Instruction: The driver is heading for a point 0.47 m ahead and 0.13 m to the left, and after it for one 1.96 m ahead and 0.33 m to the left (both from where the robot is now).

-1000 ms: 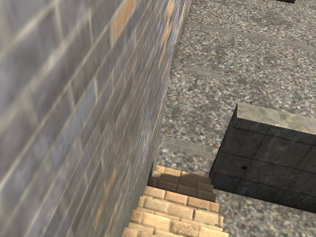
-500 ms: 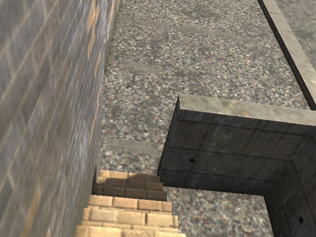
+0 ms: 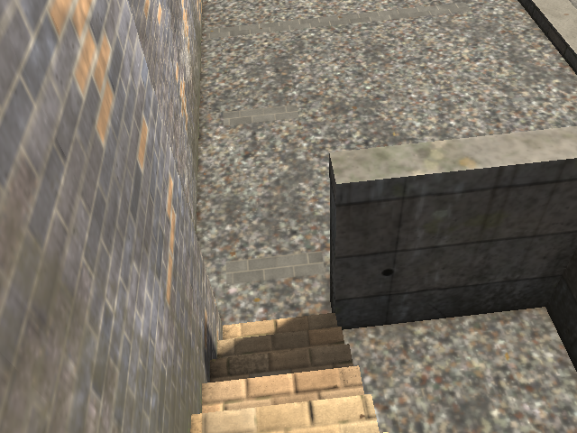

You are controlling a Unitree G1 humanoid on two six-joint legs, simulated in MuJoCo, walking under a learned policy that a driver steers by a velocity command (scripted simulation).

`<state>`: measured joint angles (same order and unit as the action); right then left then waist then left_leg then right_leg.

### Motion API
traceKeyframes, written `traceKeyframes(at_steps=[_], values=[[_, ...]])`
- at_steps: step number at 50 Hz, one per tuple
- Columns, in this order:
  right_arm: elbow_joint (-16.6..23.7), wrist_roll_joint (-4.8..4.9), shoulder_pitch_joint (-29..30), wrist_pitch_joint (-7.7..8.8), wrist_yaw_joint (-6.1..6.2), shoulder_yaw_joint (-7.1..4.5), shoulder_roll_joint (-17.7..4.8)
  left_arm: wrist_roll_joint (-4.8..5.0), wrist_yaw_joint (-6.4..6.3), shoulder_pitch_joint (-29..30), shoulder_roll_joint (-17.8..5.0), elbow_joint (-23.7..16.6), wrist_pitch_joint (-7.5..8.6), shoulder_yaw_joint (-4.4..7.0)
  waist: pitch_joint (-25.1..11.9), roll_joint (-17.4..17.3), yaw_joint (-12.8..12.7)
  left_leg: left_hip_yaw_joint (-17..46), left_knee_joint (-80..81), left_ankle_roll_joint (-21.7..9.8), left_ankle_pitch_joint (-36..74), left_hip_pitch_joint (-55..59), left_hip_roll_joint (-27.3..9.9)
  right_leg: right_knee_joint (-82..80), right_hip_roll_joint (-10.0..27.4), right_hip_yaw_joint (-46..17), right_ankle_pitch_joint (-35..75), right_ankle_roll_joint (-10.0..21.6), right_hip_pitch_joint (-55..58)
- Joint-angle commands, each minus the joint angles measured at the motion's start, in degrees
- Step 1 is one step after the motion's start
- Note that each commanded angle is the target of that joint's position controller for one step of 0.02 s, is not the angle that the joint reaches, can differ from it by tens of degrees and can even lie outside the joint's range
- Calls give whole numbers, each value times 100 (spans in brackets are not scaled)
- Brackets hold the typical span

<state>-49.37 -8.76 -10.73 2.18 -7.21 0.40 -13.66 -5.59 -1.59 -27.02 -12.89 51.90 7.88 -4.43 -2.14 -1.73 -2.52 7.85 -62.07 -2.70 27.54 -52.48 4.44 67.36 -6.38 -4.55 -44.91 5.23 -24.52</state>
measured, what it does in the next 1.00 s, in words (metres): goes down, turning left: left foot 0.21 m lower, then right foot 0.22 m lower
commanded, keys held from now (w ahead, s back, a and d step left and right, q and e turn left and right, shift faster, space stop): w+q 0.70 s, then w+e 0.30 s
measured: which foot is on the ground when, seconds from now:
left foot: up 0.00-0.18, down 0.20-0.48, up 0.50-0.86, down 0.88-1.00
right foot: down 0.00-0.18, up 0.20-0.44, down 0.46-0.84, up 0.86-1.00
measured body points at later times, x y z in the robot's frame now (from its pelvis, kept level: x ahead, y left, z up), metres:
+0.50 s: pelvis +0.31 +0.05 -0.34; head +0.32 +0.04 +0.11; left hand +0.42 +0.29 -0.45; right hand +0.32 -0.16 -0.50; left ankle +0.14 +0.16 -0.79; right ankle +0.33 -0.04 -1.06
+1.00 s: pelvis +0.60 +0.15 -0.59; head +0.61 +0.16 -0.14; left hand +0.53 +0.43 -0.72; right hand +0.67 -0.11 -0.72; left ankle +0.52 +0.21 -1.29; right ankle +0.60 -0.02 -1.13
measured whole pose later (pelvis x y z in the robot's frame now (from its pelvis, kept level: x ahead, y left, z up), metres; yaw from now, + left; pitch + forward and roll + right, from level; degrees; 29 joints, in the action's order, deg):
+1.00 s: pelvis +0.60 +0.15 -0.59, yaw +20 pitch +0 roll +0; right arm -55.3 2.6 -25.9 6.7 1.9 -1.5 -14.5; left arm -5.3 -0.4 -16.8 -18.1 53.8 -2.6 2.6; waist 1.1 0.8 -0.4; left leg -3.6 -44.9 -3.9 -23.5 -16.0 1.9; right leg 95.0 -4.4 -9.0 -26.0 -0.3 -36.8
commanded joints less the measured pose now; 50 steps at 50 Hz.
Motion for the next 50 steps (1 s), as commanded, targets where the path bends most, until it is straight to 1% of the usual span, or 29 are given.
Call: traceKeyframes(at_steps=[1, 5, 7, 9, 10, 12, 14, 15, 17, 19, 20, 21, 22, 23, 24, 25, 26, 29, 30, 31, 32, 33, 38, 42, 44, 45, 46, 48, 50], values=[[449, -92, 849, 87, -179, 6, -435, 91, -173, -898, -635, 250, 175, -44, 465, 496, -451, 1, 391, 1, -161, -501, -337, -910, 1279, -1842, 1063, 822, 137], [282, -498, 431, -66, -318, -11, -659, 252, -152, 364, -1190, -30, 265, 65, 769, 1353, 8, -375, 774, -28, -314, 197, -561, -309, 1354, -2028, 512, 1090, -107], [-53, -411, -653, -58, -304, -64, -822, 229, -53, 287, -1238, 317, 232, 129, 787, 160, 169, -378, 473, 299, -1099, 1105, -530, 529, 1368, -2010, 709, 1090, -154], [-1237, -119, -4342, 208, 7, -305, -1071, -81, 380, 1462, -1466, -10, 361, 296, 330, -1165, 1744, -928, 257, 294, -2478, 6735, -116, 3631, 620, -123, 2007, 110, -3309], [-1659, -47, -5883, 370, 165, -197, -619, -20, 496, 2431, -1781, -288, 425, 502, 59, -2580, 2790, -547, 1601, -346, -2255, 7815, -443, 6586, -34, 765, -461, -275, -4328], [-1249, -156, -3671, 508, 270, -161, -1343, -168, 609, 1994, -1050, -1097, 349, 365, -289, -861, 979, 1486, 1265, -1312, -183, 7306, -621, 5936, -100, -102, 72, -154, -4871], [-915, 3, -2621, 784, 367, 78, -18, -80, 532, 2780, -409, -1367, 92, 142, -142, 1179, 721, 1224, 1757, -1158, -3270, 6157, -539, 2858, 608, -240, 2160, -196, -5745], [135, 308, -508, 749, 300, 182, 244, 170, 492, 1622, -519, -1026, 39, 130, 96, 746, 40, 2461, 1321, -1643, -3600, 3381, -1218, 829, 1021, -984, 3682, -688, -4317], [13, -76, -263, 524, 399, -3, -538, -107, 464, 307, -226, -422, -220, -8, 286, 311, -646, 2599, 1197, -1896, -4994, -1468, -786, 2280, 838, 66, 4216, -881, 248], [125, 222, -966, 620, 620, 45, -79, -308, 449, 1041, -555, -844, -249, 80, 628, 406, 130, 2236, 2, -1350, -6194, -253, -472, 348, 1070, -188, 4824, -816, -898], [165, 510, -1352, 670, 818, -21, -91, -8, 479, 1409, -511, -876, -300, -43, 256, 1108, 735, 879, -552, -682, -7426, 68, 547, -2810, 1043, 99, 6783, -844, 552], [192, 500, -980, 521, 719, -135, -959, -35, 691, 1441, -349, -945, -399, -13, 149, -172, 374, 1130, -702, -720, -7471, -470, 327, -2895, 906, 636, 5873, -730, 1942], [35, 21, -640, 491, 436, -193, -1249, -49, 777, -370, -665, -368, -418, 204, -228, -163, -475, 1447, -1805, -773, -5527, -1659, 247, -849, 511, 969, 6749, -610, 4085], [312, 133, 139, 594, 203, -298, -1221, -184, 714, -2802, -910, 286, -297, 334, 216, 1296, -1781, 822, -4028, -339, -4580, -2050, 729, -2521, 619, 641, 6076, -379, 5277], [360, 551, -292, 686, 29, -476, -1343, 89, 581, -2971, -1848, 290, -291, 688, 472, 2814, -1780, 423, -6716, -189, -7823, -1792, 1505, -5010, 1699, -205, 7382, 537, 5027], [343, 462, -1620, 594, -244, -297, -362, 351, 803, -1252, -2258, -275, -246, 614, -1481, 1625, 238, 87, -7472, -104, -7647, -2645, 896, -1803, 3335, -1912, 13133, 2133, 6214], [412, 399, -1673, 498, -156, -106, 47, -117, 621, -970, -1871, -242, -140, 778, -1320, 30, 76, 387, -7451, 41, -7106, -3677, 348, -1549, 3388, -1873, 12068, 1733, 6200], [1030, 266, -484, 153, 15, 118, 480, -32, 113, 186, -433, -260, -130, 476, 769, -49, 189, 568, -4655, 131, -3953, -4311, -1041, -3271, 3319, -2342, 6412, 1103, 2474], [729, 496, -597, 164, 3, 9, 255, 24, -48, 562, 69, -318, -44, 287, 1070, -815, 445, 171, -3015, 132, -2572, -2671, -1080, -3409, 2860, -1471, 6709, 997, 206], [571, 452, -707, -5, -123, -15, 328, -10, -49, 605, 147, -12, -15, 178, 952, 122, 850, -330, -2599, -6, -1913, -1119, -1110, -3412, 2448, -810, 6244, 1047, -1239], [324, 361, -1230, -99, -371, 133, 624, -130, 38, 342, -55, 305, 60, 228, 933, 755, 971, -396, -3180, 2, -1055, -130, -1041, -3324, 2047, -371, 4985, 946, -1968], [409, 174, -861, -79, -458, 54, 166, 41, -37, 678, 8, 83, 190, 195, 952, 81, 764, -328, -1990, -104, 17, -194, -1046, -3022, 1709, 78, 3867, 626, -1863], [693, 102, 402, -47, -163, 94, -226, 41, 153, 701, -1260, 21, 190, 396, 501, 459, 396, -972, 563, 201, -618, 2817, -362, -1724, 1487, 567, 2544, 226, -1486], [-236, 42, -2280, 149, 43, -282, -1046, -68, 411, 575, -1749, 168, 4, 651, 378, -112, 1037, -1549, 3111, 164, -728, 4742, -96, 2325, 1080, 374, 4097, -157, 276], [-514, -144, -3513, 309, 207, -242, -649, 53, 662, 392, -1228, 289, -240, 677, 227, -828, 1451, -536, 4172, -1128, 719, 6583, -926, 6239, -42, -252, 503, -344, -1479], [-392, 937, -2899, 264, 687, -356, -1188, 563, 197, -613, -183, 200, -633, 709, -227, -21, 311, 534, 1810, -506, 7127, 8071, -2815, 5044, -310, -364, -1005, -491, -3127], [-449, 1247, -3233, 393, 760, -402, -1106, 130, 45, -182, -307, 217, -858, 660, 54, 534, 537, 1092, 1819, -563, 5465, 7902, -2857, 4111, 25, -468, -258, -416, -3983], [-427, 1384, -2498, 595, 1037, -483, -1109, -281, 25, 785, -454, -146, -1044, 644, 275, 147, 430, 1680, 2249, -839, 1310, 6033, -3037, 2916, 461, -966, 2034, -499, -3887], [-355, 1316, -1536, 662, 1237, -246, -551, 186, 181, 1596, -489, -602, -1266, 592, 573, 340, 71, 714, 3135, -730, 364, 3551, -2280, 696, 618, -806, 3731, -844, -2173]])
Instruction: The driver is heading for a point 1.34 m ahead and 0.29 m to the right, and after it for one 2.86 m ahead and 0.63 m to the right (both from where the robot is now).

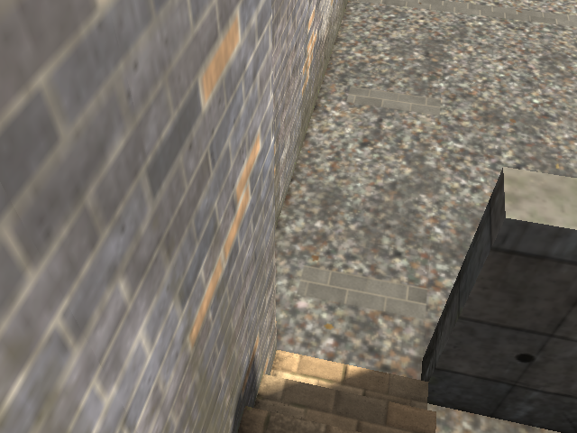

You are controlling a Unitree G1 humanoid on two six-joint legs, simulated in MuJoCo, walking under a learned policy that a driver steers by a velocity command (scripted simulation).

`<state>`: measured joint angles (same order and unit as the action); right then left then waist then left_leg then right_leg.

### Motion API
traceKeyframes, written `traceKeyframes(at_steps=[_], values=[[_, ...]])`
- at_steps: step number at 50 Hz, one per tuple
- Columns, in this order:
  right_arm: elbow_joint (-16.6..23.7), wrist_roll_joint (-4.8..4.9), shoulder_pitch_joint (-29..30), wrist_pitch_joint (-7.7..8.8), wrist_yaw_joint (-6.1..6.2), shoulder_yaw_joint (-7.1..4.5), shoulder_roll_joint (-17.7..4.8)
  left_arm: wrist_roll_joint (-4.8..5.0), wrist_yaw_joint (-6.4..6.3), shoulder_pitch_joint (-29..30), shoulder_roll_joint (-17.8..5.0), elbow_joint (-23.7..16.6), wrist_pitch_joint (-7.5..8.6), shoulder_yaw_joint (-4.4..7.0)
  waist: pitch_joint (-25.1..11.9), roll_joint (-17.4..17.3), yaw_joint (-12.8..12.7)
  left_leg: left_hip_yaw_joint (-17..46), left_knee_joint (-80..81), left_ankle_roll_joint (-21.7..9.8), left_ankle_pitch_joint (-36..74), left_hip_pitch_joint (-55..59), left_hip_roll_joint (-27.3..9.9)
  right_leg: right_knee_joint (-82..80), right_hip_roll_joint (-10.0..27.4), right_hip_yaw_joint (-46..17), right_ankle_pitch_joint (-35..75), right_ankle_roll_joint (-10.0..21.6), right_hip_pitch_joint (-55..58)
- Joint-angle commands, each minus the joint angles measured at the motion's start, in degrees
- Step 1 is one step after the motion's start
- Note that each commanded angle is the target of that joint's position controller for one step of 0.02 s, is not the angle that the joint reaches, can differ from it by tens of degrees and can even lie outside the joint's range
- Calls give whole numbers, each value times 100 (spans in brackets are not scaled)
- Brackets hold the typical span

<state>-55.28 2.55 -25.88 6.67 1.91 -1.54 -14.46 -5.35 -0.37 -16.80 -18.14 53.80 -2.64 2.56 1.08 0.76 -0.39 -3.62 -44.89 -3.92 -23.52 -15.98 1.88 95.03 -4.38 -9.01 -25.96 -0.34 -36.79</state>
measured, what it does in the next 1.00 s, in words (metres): goes down, turning right: right foot 0.21 m lower, then left foot 0.22 m lower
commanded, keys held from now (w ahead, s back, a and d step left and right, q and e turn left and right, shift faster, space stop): w+e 0.72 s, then w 0.16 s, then w+q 0.12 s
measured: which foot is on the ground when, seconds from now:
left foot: down 0.00-0.22, up 0.24-0.58, down 0.60-1.00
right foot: up 0.00-0.20, down 0.22-0.60, up 0.62-1.00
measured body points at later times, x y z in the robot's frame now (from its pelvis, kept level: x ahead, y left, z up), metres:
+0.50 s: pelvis +0.25 -0.07 -0.28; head +0.28 -0.07 +0.17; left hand +0.26 +0.19 -0.42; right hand +0.32 -0.29 -0.41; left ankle +0.43 +0.05 -0.93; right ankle +0.12 -0.13 -0.92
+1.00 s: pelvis +0.49 -0.13 -0.55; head +0.49 -0.14 -0.10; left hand +0.71 +0.02 -0.67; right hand +0.35 -0.27 -0.70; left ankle +0.41 +0.03 -1.12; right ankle +0.59 -0.30 -1.27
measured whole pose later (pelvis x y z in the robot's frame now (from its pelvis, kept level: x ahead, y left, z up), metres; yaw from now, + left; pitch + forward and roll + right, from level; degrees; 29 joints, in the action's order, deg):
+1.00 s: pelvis +0.49 -0.13 -0.55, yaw -24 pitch +0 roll +7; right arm -54.2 -0.3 -30.3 4.6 -1.2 1.2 -6.5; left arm -1.5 3.5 -11.0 -14.1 51.7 3.3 -2.0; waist -1.5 4.8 6.9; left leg -9.4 -79.7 -3.2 -49.5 -20.5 2.9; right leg 29.2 7.9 -1.6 24.5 2.4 -30.0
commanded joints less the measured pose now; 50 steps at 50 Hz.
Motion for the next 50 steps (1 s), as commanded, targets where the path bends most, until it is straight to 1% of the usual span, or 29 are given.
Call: traceKeyframes(at_steps=[1, 3, 5, 6, 10, 11, 12, 13, 15, 18, 19, 20, 21, 22, 24, 27, 28, 29, 30, 31, 33, 35, 36, 39, 43, 46, 48, 49, 50], values=[[248, 58, -37, 287, 423, -33, -561, 132, 36, 545, 154, -860, -246, -91, 540, -103, -117, 1623, 940, -720, 6212, -527, -2110, -2673, 393, 38, 2254, -235, -545], [69, 197, -62, 381, 608, -26, -328, 2, 69, 697, 132, -859, -213, -90, 417, -314, -128, 1050, -9, -310, 3862, -935, -1723, -3805, 571, -48, 4615, -88, -234], [88, 471, 398, 505, 775, 138, 37, 330, 337, 621, 680, -887, -4, -315, 247, -45, -421, -232, -471, 170, 405, -2994, -759, -5674, 300, 391, 7801, -127, 2753], [116, 353, 269, 468, 716, 117, -47, 529, 345, 430, 813, -801, 76, -386, 97, -181, -316, -434, -715, 131, 127, -2900, -669, -5872, 69, 774, 8189, -189, 3150], [38, -174, 34, -23, 226, -169, -578, 331, 69, -1132, 201, -90, 70, -79, -493, -894, -683, -527, -3851, -56, 2569, -1985, -1216, -5719, -106, 1220, 5661, 329, 4052], [228, -261, 456, -152, 141, -254, -983, 232, 40, -2526, -33, 241, 147, 60, -387, -440, -1464, -681, -6003, -22, 2735, -2565, -1064, -7094, 124, 974, 5485, 644, 5033], [327, -496, 261, -321, 128, -322, -677, 372, 171, -2066, -412, 47, 240, 205, 606, 853, -1131, -1105, -8319, -6, -1973, -3712, 14, -7931, 765, 159, 7539, 1034, 4995], [688, -237, -175, -230, 146, -267, -382, 100, 160, -2099, -944, -2, 306, 261, 93, 1329, -432, -354, -8369, 152, -2414, -5869, -223, -5451, 2004, -1604, 11829, 1821, 6768], [418, -479, 106, -231, 268, -327, -524, 245, 70, -2087, -510, -259, 255, 278, 55, -394, -503, 322, -6627, 58, -1374, -5844, -792, -5650, 1956, -1634, 8171, 1657, 5837], [848, -268, 301, -416, 287, -171, 70, 511, 30, -1052, 485, -329, 408, -65, -38, 133, 390, 683, -2952, 596, 1935, -3929, -866, -5879, 1614, -1425, 6744, 1465, 2533], [857, -245, 428, -444, 354, -175, 77, 619, 31, -246, 376, -422, 404, -74, 183, 230, 654, 539, -1873, 769, 2501, -2071, -795, -6009, 1352, -1456, 5872, 1527, 806], [573, -1488, -406, -539, -836, 364, 957, 45, 331, 563, -1, -569, 741, -311, -62, 1093, 1103, 860, -4011, 626, 3752, -1185, -877, -5053, 859, -1248, 3464, 1752, -1790], [570, -1537, -202, -603, -1175, 93, 80, 158, 219, 1198, -135, -929, 910, -281, 8, 172, 890, 1096, -3122, 502, 4919, -1832, -747, -4614, 703, -875, 1890, 1552, -1369], [642, -1584, 241, -630, -1245, 48, -184, 206, 17, 63, -140, -619, 1058, -341, -199, -557, 332, 1056, -2379, 526, 4965, -2232, -706, -3622, 571, -965, 1154, 1449, -659], [1064, -1438, 1011, -478, -1268, 235, 85, 370, -271, -1336, -408, -107, 1300, -421, -171, -124, -268, 458, -109, 326, 5647, -868, -114, -3019, -357, -234, -504, 983, -397], [1661, -1285, 1635, -541, -1311, 317, 10, 297, 1, -717, -993, -500, 1066, -343, 362, 422, -211, 706, 1404, 365, 2818, -419, -1, -3388, 183, -2093, -8, 1667, -15], [1275, -1577, 160, -544, -1250, 258, -221, 130, 148, -29, -1331, -684, 1007, -291, 228, 646, 477, 609, 272, 245, 4236, 739, -74, -2375, 160, -2446, 522, 1595, -676], [1057, -1249, -809, -416, -1154, 164, -303, 429, 160, -15, -1201, -799, 1001, -278, -69, -259, 886, 374, 2432, 155, 4260, 1531, -12, -1113, -178, -1758, 794, 1354, -241], [740, -1040, -1327, -288, -948, -50, -710, 385, 373, -767, -829, -484, 917, -354, -53, -828, 736, 430, 3809, -164, 4253, 2506, -359, 147, -344, -1205, 971, 1076, -390], [809, -992, -1699, -204, -967, -79, -921, 334, 702, -1842, -364, -268, 862, -344, -1164, -1227, 371, 1394, 371, -1457, 7736, 5455, -1764, 3115, -694, -196, -1724, 498, -3130], [942, -776, -1112, -254, -1060, -280, -1255, 541, 715, -1303, -506, -995, 799, -354, -1073, -766, 528, 3198, 1055, -2447, 5521, 4308, -2922, 3416, -189, 539, -1629, 198, -4894], [793, -550, -314, -154, -828, 36, -59, 223, 415, -81, 212, -1330, 839, -661, -62, 292, 136, 3390, 1873, -1819, 783, 1986, -2767, 1695, 1188, -51, -484, 157, -4953], [656, -783, -6, -34, -648, 329, 953, 103, 420, -260, 562, -1149, 738, -733, 548, 445, -127, 2300, 1778, -1328, 777, 491, -2148, -678, 1759, -220, 1870, 302, -4467], [827, -978, 525, 352, -398, 243, 351, -296, 743, -1133, 251, -386, 672, -482, 850, -461, -481, 346, 1208, -1106, -238, -4865, -587, -1377, 1079, 1039, 4883, 256, 829], [565, -825, -360, 391, -249, 247, 128, -31, 623, 470, -264, -703, 838, -329, 284, -258, 349, 1051, -626, -736, -185, -1279, -1077, -4179, 1302, 700, 5993, 451, -1739], [455, -750, -664, 0, -505, 162, -135, 68, 451, 972, 35, -619, 757, -403, 537, -543, 581, 1260, -501, -805, -777, -2329, -1022, -5342, 865, 1413, 4861, 139, 544], [524, -591, -708, -164, -576, 128, -226, 139, 440, 1128, -105, -566, 688, -371, 850, -511, 735, 2035, -723, -923, -184, -1124, -1264, -6742, 1165, 922, 4071, 63, 197], [149, 211, -402, -318, -83, -213, -626, 828, 229, 621, 264, -672, 578, -310, 197, -489, 314, 1462, -2075, -768, 1387, -829, -1488, -7205, 1589, 186, 5624, 442, 1657], [62, 259, -185, -432, 63, -238, -829, 754, 215, -412, 144, -140, 603, -291, -365, -180, -277, 895, -3053, -751, 1685, -916, -1160, -7558, 1192, 520, 5483, 364, 2817]])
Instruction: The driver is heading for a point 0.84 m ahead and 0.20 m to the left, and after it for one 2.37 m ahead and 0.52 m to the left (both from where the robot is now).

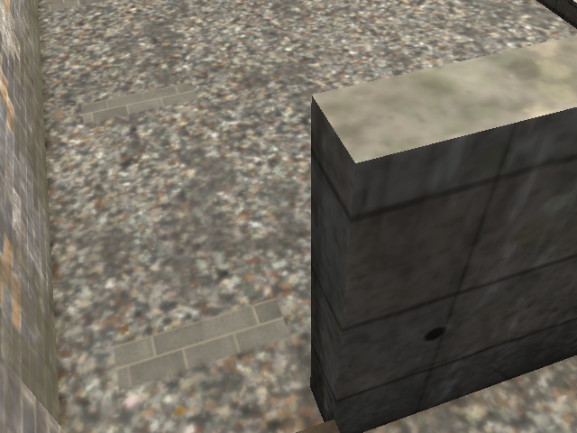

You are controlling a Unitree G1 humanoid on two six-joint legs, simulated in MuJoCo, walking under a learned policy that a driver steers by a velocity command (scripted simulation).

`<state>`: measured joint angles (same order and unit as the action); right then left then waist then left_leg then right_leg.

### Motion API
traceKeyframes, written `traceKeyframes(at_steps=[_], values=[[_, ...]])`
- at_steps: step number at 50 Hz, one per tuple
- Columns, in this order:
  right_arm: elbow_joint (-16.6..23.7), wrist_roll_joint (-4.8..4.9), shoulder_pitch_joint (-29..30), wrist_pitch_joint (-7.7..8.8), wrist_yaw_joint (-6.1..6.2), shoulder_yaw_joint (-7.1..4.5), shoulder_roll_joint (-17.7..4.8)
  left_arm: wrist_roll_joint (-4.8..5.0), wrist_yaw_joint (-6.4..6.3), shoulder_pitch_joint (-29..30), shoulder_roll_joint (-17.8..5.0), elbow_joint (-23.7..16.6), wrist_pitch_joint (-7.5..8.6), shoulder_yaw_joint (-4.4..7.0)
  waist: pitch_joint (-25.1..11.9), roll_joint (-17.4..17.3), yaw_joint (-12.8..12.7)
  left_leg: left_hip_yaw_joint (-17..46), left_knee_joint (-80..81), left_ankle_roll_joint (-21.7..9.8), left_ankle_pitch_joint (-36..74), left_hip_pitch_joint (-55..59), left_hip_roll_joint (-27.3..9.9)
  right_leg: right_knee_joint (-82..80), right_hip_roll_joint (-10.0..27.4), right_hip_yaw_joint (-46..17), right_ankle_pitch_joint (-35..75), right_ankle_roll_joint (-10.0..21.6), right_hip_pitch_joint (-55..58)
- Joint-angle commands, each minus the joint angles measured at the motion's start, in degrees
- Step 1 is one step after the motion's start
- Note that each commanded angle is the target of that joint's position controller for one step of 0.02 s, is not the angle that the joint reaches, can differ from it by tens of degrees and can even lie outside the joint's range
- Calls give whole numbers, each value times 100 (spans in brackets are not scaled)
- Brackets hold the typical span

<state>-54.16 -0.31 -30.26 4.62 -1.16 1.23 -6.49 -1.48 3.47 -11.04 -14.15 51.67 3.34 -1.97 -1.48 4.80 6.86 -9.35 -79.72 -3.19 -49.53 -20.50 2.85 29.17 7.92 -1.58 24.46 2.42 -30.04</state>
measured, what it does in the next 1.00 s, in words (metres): goes down, turning left: right foot 0.21 m lower, then left foot 0.22 m lower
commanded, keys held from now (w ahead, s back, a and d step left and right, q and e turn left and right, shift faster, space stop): w+q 0.64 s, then w+e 0.36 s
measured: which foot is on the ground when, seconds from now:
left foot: down 0.00-0.04, up 0.06-0.56, down 0.58-1.00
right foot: up 0.00-0.00, down 0.02-0.58, up 0.60-1.00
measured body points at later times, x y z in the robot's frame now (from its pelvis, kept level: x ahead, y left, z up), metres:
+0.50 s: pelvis +0.21 +0.07 -0.16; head +0.20 +0.09 +0.29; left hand +0.06 +0.24 -0.31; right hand +0.26 -0.16 -0.30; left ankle +0.33 +0.26 -0.82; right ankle +0.13 -0.12 -0.80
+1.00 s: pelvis +0.41 +0.19 -0.42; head +0.40 +0.19 +0.03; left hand +0.42 +0.43 -0.56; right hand +0.46 +0.00 -0.57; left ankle +0.28 +0.23 -1.01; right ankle +0.60 +0.09 -1.09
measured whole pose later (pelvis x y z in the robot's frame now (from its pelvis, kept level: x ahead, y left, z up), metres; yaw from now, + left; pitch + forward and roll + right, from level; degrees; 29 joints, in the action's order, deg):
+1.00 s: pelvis +0.41 +0.19 -0.42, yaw +15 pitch +3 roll +5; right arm -56.8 -3.7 -22.9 6.6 -0.7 1.4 -5.4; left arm -2.8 3.8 -16.0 -13.0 50.5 1.9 -1.8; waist -4.3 6.3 1.7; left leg -9.5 -76.0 -5.0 -52.2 -26.3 5.7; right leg 49.3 6.8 -5.5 20.0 -4.0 -43.8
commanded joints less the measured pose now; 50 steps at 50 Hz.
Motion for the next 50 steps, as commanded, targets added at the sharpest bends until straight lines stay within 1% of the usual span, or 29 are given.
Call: traceKeyframes(at_steps=[1, 2, 3, 4, 5, 6, 8, 9, 11, 12, 18, 21, 25, 27, 28, 29, 30, 31, 33, 34, 35, 36, 37, 38, 39, 40, 41, 46, 50], values=[[179, -650, 207, -187, -351, -262, -1177, -107, -214, -1989, -1357, 549, 177, 568, 624, 650, -1307, 1674, -599, -434, 3108, -540, -770, -2506, -209, 575, -615, 30, 2809], [212, -831, 242, -147, -700, -376, -1336, -307, -123, -3009, -1902, 740, 249, 896, -5, 885, -1754, 1421, -3153, -203, 1419, -2435, 234, -520, 257, 432, 1067, 677, 5041], [248, -474, -537, -104, -931, -320, -658, -369, -28, -3005, -2172, 811, 262, 939, -1557, 1000, -1011, 1332, -4437, -27, 50, -4129, 343, 1325, 1154, -183, 3779, 1355, 6966], [580, -148, -356, -63, -926, -271, -546, -527, 30, -3584, -1793, 1114, 257, 941, -1747, 555, -1391, 1633, -4476, 41, 75, -5292, 138, 1227, 1831, -579, 3250, 1675, 7302], [1044, -58, 134, 24, -794, -165, -311, -524, -68, -3313, -1880, 1097, 174, 990, -1054, 499, -1577, 2133, -3866, -45, 932, -6433, -291, 331, 2596, -2130, -973, 2034, 6296], [668, -88, 179, -35, -671, -89, -244, -678, -65, -2948, -1252, 1257, 129, 755, 423, -562, -1328, 2170, -3581, -272, 1956, -6399, -531, -377, 1949, -1664, -4322, 1416, 4109], [426, -397, -402, -301, -529, -102, -241, -631, -282, -2157, 203, 996, 253, 213, 1262, -560, -424, 2331, -1405, -330, 4115, -5346, -1156, -953, 2123, -1797, -5005, 1427, 1147], [289, -319, -322, -365, -542, -127, -249, -412, -393, -2058, 352, 992, 446, 183, 1087, -684, -422, 2140, -399, -267, 4978, -4770, -952, -1017, 1711, -1064, -5358, 1374, 439], [171, -449, -433, -440, -747, -51, -183, -598, -591, -1868, -71, 1100, 673, 63, 659, 25, -209, 1763, -1048, -258, 5834, -4270, -837, -938, 1553, -898, -5774, 1403, -130], [147, -583, -455, -408, -852, -45, -140, -651, -661, -1757, -231, 1074, 755, 93, 583, -291, -256, 1681, -409, -191, 6314, -4278, -816, -652, 1416, -314, -5312, 1280, 64], [298, -613, 750, -277, -756, -359, -1062, -518, -721, -1741, -549, 1223, 833, -42, 982, 248, -434, 1691, 670, 45, 7287, -3443, -751, 90, 1534, 249, -5750, 579, 99], [16, -786, 625, -294, -665, -216, -689, -534, -763, -2309, -309, 1181, 679, -148, 915, 67, -602, 1175, 2636, -52, 8083, -2944, -955, 1215, 1334, 749, -5845, 148, 735], [-60, -664, 1006, -222, -517, -283, -914, -834, -465, -1984, -789, 994, 457, 85, 1074, -16, -620, 654, 3260, 95, 7864, -1270, -844, 1914, 1640, 925, -6004, -165, 505], [-225, -606, 1207, -86, -426, -426, -1270, -377, -436, -1576, -1157, 865, 190, 343, 1238, -558, -672, 369, 5843, 74, 7021, -1012, -826, 3272, 1328, 921, -6354, -498, 1414], [-790, -567, -165, 20, -366, -552, -1392, -706, -232, -1479, -1446, 860, 61, 403, 810, -476, -21, -156, 5342, 133, 7547, 1286, -419, 4425, 1088, 1150, -5228, -468, 659], [-1386, -502, -1491, 92, -344, -788, -2214, -567, -118, -1201, -1216, 753, -15, 372, 278, -1756, 490, -191, 6527, 126, 7684, 2303, -237, 7499, -55, 1626, -6568, -588, 645], [-1575, -740, -1881, 18, -498, -850, -2648, -580, 254, -1863, -585, 985, 29, 230, -268, -2190, 89, 957, 4010, -129, 8141, 4411, -426, 10020, -784, 750, -7109, -283, -2127], [-1492, -791, -2898, 166, -566, -665, -2766, -416, 356, -1605, 231, 285, 203, 75, -1927, -2519, -45, 2253, 3722, -11, 9520, 5512, -932, 9655, -1231, 63, -6489, -102, -2917], [-1353, -547, -2922, 312, -676, -523, -1979, 94, 22, -23, -680, -361, 405, -11, -916, -1883, 443, 2756, 3974, -727, 8259, 4845, -1506, 10790, -721, 386, -6650, -334, -4802], [-884, -428, -1747, 306, -749, -441, -1746, 382, -210, -375, -375, -496, 481, -156, -181, -1665, -26, 4692, 4579, -1511, 5429, 3244, -2572, 9869, -155, -702, -5942, -408, -5398], [-785, -619, -950, 253, -827, -267, -1316, 385, -382, -376, -641, -368, 509, -105, 648, -702, -516, 5037, 4957, -1683, 4504, 1797, -2881, 9076, 256, -1071, -5240, -312, -5323], [-667, -700, -246, 285, -685, 59, -322, 153, -410, -738, -379, -241, 331, -204, 1003, -92, -874, 4496, 5114, -1423, 4182, 309, -2752, 6857, 743, -1571, -3028, -266, -4936], [-567, -643, 159, 284, -529, 90, -235, 25, -388, -1023, -252, -75, 128, -211, 1343, -449, -1109, 4143, 5417, -1459, 3814, -894, -2528, 6437, 687, -1297, -2772, -298, -4316], [-388, 609, 631, 2, 417, 102, -676, 117, -462, -658, 480, -34, -418, -2, 994, 603, -1693, 2847, 4482, -1073, 7803, -1932, -2747, 5080, -3, -1243, -3247, -824, -870], [308, -352, 1592, 488, -107, 101, -627, 212, -2, -1444, -293, -22, -162, 0, 999, -990, -1510, 1096, 4511, -236, 6632, -3766, -884, 5425, -153, -296, -2103, -716, -225], [343, -313, 1980, 702, -116, -149, -1505, -82, 177, -1405, -670, 64, 24, 264, 912, -1581, -1336, 776, 4099, -144, 5369, -3512, -647, 5101, -353, -348, -1417, -681, -494], [178, -517, 1388, 785, -62, -128, -1315, -218, 230, -1074, -664, -79, 58, 285, 676, -740, -1027, 1223, 3758, -87, 4793, -3189, -878, 4898, -327, -576, -1115, -656, -670], [-501, -269, -642, 234, 90, 15, -380, -10, 19, 13, -231, -404, -127, 171, 595, -474, -164, 2465, 2704, -781, 3729, -361, -1444, 1794, 55, -534, -156, -685, -2416], [-235, -314, -189, 144, 35, -116, -473, -275, -37, -61, -447, -556, -87, 237, 593, -620, -321, 2826, 2080, -721, 5171, 92, -1682, 1969, 8, -444, -911, -615, -2575]])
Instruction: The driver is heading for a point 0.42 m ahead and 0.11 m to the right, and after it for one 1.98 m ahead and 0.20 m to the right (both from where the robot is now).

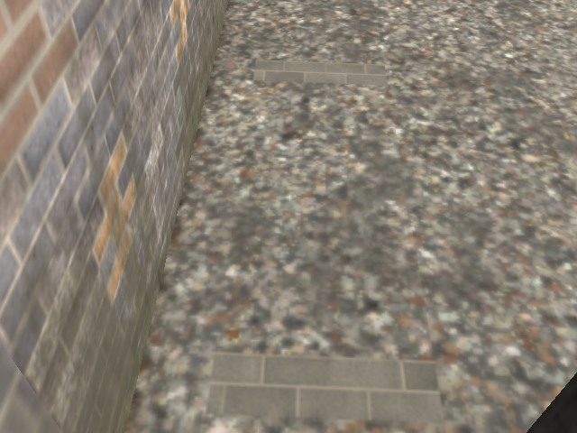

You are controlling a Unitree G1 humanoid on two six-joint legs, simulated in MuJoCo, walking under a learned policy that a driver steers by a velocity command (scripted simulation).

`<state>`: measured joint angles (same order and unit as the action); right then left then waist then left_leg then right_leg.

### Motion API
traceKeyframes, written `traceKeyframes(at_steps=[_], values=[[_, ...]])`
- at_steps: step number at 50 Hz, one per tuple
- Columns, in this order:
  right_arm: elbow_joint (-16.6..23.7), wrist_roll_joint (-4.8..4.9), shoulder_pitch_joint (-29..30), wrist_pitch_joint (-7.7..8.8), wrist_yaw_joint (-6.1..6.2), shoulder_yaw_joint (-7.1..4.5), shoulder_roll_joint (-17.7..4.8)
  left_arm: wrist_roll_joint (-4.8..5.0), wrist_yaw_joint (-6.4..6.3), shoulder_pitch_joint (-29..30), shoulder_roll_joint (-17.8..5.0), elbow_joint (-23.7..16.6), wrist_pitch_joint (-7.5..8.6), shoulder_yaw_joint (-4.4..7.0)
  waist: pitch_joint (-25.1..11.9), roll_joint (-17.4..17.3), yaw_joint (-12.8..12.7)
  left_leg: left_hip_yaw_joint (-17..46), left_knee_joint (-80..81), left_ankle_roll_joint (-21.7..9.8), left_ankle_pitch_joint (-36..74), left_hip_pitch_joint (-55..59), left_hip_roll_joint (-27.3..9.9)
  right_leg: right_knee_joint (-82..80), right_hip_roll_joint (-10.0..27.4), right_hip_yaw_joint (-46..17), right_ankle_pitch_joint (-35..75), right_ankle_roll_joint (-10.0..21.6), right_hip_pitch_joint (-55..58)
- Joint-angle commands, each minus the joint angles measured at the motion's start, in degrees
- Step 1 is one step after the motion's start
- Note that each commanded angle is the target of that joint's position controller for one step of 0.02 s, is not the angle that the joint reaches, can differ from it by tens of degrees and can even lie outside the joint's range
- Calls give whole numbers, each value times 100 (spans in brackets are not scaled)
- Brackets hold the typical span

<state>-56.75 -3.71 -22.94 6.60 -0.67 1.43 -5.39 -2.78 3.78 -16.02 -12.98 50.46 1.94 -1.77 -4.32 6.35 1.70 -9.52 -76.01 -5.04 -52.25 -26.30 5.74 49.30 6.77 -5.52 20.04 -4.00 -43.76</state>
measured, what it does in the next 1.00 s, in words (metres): goes down: right foot 0.21 m lower, then left foot 0.22 m lower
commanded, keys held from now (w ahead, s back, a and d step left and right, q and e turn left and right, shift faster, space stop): w+e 0.44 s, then q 0.56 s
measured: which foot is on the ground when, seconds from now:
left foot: down 0.00-0.14, up 0.16-0.64, down 0.66-1.00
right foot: up 0.00-0.12, down 0.14-0.68, up 0.70-1.00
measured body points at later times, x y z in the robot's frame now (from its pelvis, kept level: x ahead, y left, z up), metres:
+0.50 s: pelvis +0.20 -0.09 -0.15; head +0.23 -0.09 +0.30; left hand +0.13 +0.13 -0.29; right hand +0.31 -0.31 -0.27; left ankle +0.42 +0.04 -0.77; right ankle +0.10 -0.15 -0.81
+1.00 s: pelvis +0.44 -0.11 -0.30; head +0.46 -0.11 +0.15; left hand +0.74 +0.05 -0.34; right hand +0.40 -0.36 -0.44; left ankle +0.42 +0.00 -1.03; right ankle +0.56 -0.26 -1.01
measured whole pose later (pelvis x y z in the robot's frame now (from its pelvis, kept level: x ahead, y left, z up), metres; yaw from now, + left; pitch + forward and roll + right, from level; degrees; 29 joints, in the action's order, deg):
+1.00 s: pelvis +0.44 -0.11 -0.30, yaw -3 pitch +2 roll +2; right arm -48.2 1.7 -24.6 -1.3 4.1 -2.2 -9.6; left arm 1.5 -3.7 5.3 -8.7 34.4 1.0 1.8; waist -0.7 2.5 5.7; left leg 8.8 -29.6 -1.9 -17.5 -13.8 7.1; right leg 39.4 -0.3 -8.0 -0.4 -5.0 -33.4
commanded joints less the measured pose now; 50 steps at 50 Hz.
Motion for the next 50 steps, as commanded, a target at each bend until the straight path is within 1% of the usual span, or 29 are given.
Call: traceKeyframes(at_steps=[1, 3, 4, 6, 7, 8, 9, 10, 12, 13, 14, 15, 16, 17, 19, 22, 24, 27, 30, 31, 33, 34, 35, 37, 39, 40, 42, 45, 50], values=[[197, 26, -503, -102, 8, -227, -832, -244, -139, 239, -596, -543, 48, 233, 762, -1021, 92, 3024, 1515, -717, 5075, 867, -2136, -132, 169, -112, -974, 52, -1258], [476, -38, -98, -144, 114, -330, -1019, -201, -263, -34, -535, -572, 39, 241, 657, -840, 33, 2853, 1029, -520, 4572, 684, -2205, -383, 285, 28, -1399, 127, -529], [705, 147, 89, -279, 218, -386, -1133, -91, -245, 491, -570, -612, 90, 195, 1016, -606, 360, 2636, 1107, -256, 3736, 992, -2048, -2499, 391, 42, -2573, 218, -572], [1092, -383, 1320, -12, -134, -583, -1676, -60, -413, -2201, -1134, 4, 140, 628, -531, -429, -868, 1214, -703, 248, 5611, -909, -1585, -309, -516, 957, -1633, 264, 4006], [1325, 250, 1739, -82, -126, -631, -1829, 45, -448, -2416, -1668, -46, 209, 888, -455, 999, -1314, 492, -3379, 653, 3594, -484, -621, -3458, -537, 905, 804, 1033, 3986], [1970, 284, 1651, -175, -221, -504, -1358, -141, -532, -2252, -2087, -210, 249, 929, -1211, 1428, -602, 509, -5143, 1075, 194, -2447, 85, -1444, 207, -299, 4149, 1862, 6551], [2354, 194, 2150, -127, -211, -471, -1359, -107, -463, -2207, -2228, -423, 373, 1027, -1468, 653, -964, 788, -5483, 1207, -197, -3953, -14, -909, 645, -1131, 5584, 2384, 7443], [2576, 198, 2173, -89, -224, -330, -1172, -207, -395, -1815, -1965, -349, 425, 945, -990, -502, -835, 1087, -4433, 1061, 626, -4912, -418, -718, 1147, -1587, 4674, 2340, 7145], [2368, 495, 818, -86, -96, -231, -992, -254, -220, -1876, -1509, -36, 408, 758, -532, -461, -224, 1610, -4465, 864, 1248, -4869, -929, -677, 1553, -2180, 4583, 2503, 5107], [2094, 298, 282, -160, -40, -130, -662, -167, -183, -1959, -570, 81, 412, 453, -161, -587, 5, 1699, -3282, 890, 2813, -4848, -1134, -903, 1300, -1888, 3235, 2279, 4269], [2093, 162, 161, -191, -52, -110, -656, -149, -226, -1971, -439, 83, 431, 355, 320, -445, 284, 1403, -3081, 912, 3392, -4546, -1262, -909, 817, -1935, 2891, 1872, 3152], [2152, 244, 302, -200, -124, -135, -817, 52, -362, -1906, -528, -17, 477, 359, 153, -738, 248, 1127, -1868, 945, 4697, -3963, -1108, -967, 283, -1508, 1825, 1616, 2381], [1544, -152, -4, -383, -487, -15, -639, -85, -73, -2875, -503, 767, 548, 231, 829, -252, -179, 1058, -1882, 750, 4929, -3901, -1216, -1966, -171, -1671, -4416, 1756, 1666], [1696, -270, 151, -418, -602, 7, -606, -131, -39, -2507, -684, 842, 593, 286, 1204, 4, -258, 1069, -2046, 748, 5182, -4032, -1138, -2029, -205, -2309, -5740, 2002, 995], [2045, -379, 1060, -314, -646, 25, -726, -211, -95, -1935, -508, 976, 737, 152, 817, -615, -318, 1673, -962, 665, 6052, -4311, -1189, -1362, -227, -2505, -5174, 2025, 1661], [2220, -173, 2251, -208, -518, -24, -1159, -251, -295, -2124, -193, 996, 835, 5, 518, -562, -842, 1354, 1318, 689, 8026, -3437, -1105, -399, -614, -1792, -4951, 2051, 1742], [2013, -315, 2213, -258, -559, -3, -1263, -354, -198, -1031, -717, 404, 727, 3, 507, -57, -504, 1061, 1801, 540, 8767, -700, -923, -676, -905, -1319, -5658, 1891, -294], [1626, -379, 2010, -243, -564, -113, -1472, -45, -126, -1326, -767, 377, 709, -4, 755, -111, -466, 1131, 2986, 526, 7867, -484, -1039, -64, -658, -1750, -5088, 1856, 847], [1416, -269, 2593, -324, -574, -52, -1259, 280, -347, -2176, -403, 624, 618, -17, 1044, -399, -1159, 1196, 5436, 473, 6982, -1705, -1213, 1038, -499, -2309, -3113, 1710, 3769], [1724, 930, 2416, -132, -272, -107, -802, 773, -631, -1621, -283, 483, 116, 320, 1134, -896, -967, 2004, 6360, 306, 7337, -1417, -1217, 1099, -482, -2496, -2274, 1593, 3542], [651, 857, -1, -83, -179, -83, -543, 467, -553, -1409, -198, 747, -70, 325, 690, -909, -109, 1439, 6722, -45, 9014, 1999, -1163, 3000, -801, -1214, -2074, 1432, 1492], [64, 684, -1746, -236, -157, -230, -860, 357, -383, -1146, -17, 703, 14, 362, 129, -1521, 514, 1646, 5816, -393, 11637, 4248, -1676, 5068, -1342, -138, -4279, 1039, -335], [-141, 475, -2061, -348, -136, -285, -1326, 519, -229, -1432, 396, 499, 82, 228, -755, -2484, 403, 2098, 3695, -1227, 14067, 6888, -2611, 7602, -1709, 364, -7924, 465, -2574], [142, 354, -1548, -536, 28, -307, -1126, 644, -301, -213, -61, -289, 233, 178, -1722, -1540, 923, 2512, 3943, -1442, 11096, 6754, -2493, 6828, -626, 206, -7037, 165, -3156], [586, 365, -136, -724, 126, -375, -1428, 586, -537, 415, 309, -831, -19, 157, -909, -472, -25, 2839, 4551, -1352, 10603, 3462, -2340, 6003, -273, 430, -6188, 80, -1578], [626, 381, 39, -723, 296, -476, -1836, 789, -658, 600, 236, -1048, -87, 215, -490, -767, -212, 3463, 5124, -1453, 8290, 2520, -2702, 4947, -133, -8, -4655, 60, -1461], [1062, 476, 650, -641, 465, -300, -1223, 470, -790, 1208, -141, -1354, -131, 399, 389, -426, -295, 2854, 5548, -886, 7957, 393, -1672, 1945, -252, 82, -2447, -64, 63], [1073, 581, 267, -649, 528, -467, -1474, 365, -821, 1427, 220, -1511, -100, 407, 124, -1660, -177, 2210, 5411, -501, 8118, 160, -955, -69, -891, 307, -1441, -196, 1774], [1466, 535, 131, -757, 492, -606, -1174, 431, -718, 1896, 68, -2062, -47, 521, 248, -1402, -103, 3464, 5392, -552, 5257, 712, -1163, -1630, -841, -91, -2216, 7, 2315]])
